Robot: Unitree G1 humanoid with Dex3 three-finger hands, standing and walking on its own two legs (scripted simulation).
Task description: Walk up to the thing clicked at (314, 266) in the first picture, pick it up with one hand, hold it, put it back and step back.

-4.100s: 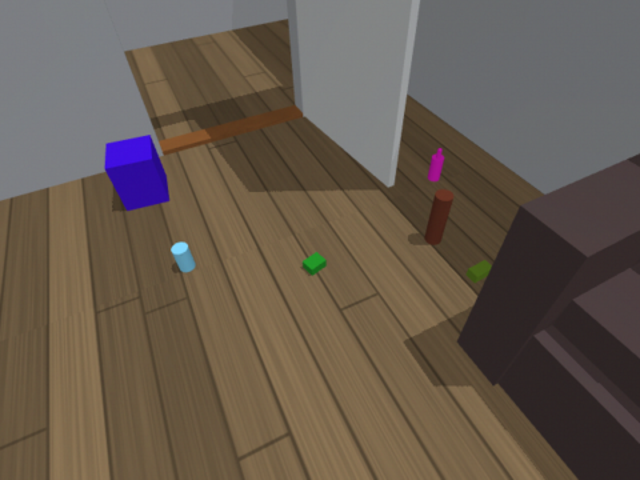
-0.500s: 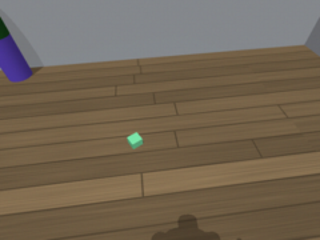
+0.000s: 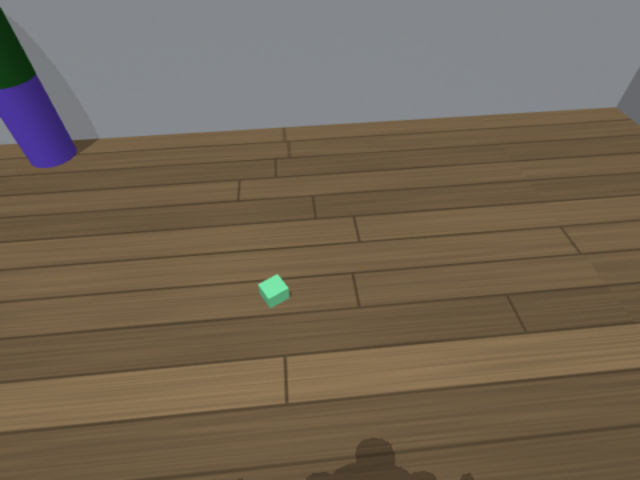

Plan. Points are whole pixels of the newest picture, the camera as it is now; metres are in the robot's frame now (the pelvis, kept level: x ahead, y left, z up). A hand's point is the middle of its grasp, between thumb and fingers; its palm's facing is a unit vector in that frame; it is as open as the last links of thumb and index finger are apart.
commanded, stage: stand
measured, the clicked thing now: out of the picture -0.19 -1.01 -0.76
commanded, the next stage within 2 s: none
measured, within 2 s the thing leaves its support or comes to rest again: neither
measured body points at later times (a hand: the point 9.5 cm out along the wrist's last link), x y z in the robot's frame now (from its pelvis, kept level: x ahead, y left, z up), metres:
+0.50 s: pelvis +0.00 -0.02 +0.00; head +0.01 -0.02 +0.45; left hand +0.08 +0.28 -0.13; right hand +0.07 -0.32 -0.13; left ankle +0.03 +0.13 -0.74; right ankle -0.01 -0.13 -0.74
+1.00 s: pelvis +0.01 -0.02 +0.00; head +0.02 -0.03 +0.45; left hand +0.10 +0.28 -0.12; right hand +0.08 -0.33 -0.13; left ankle +0.03 +0.13 -0.74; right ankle -0.01 -0.13 -0.74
